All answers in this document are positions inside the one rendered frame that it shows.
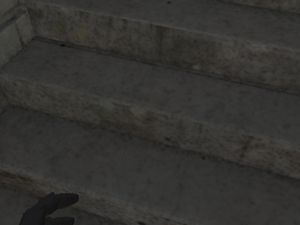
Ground left robot hand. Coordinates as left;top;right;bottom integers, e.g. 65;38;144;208
19;192;79;225

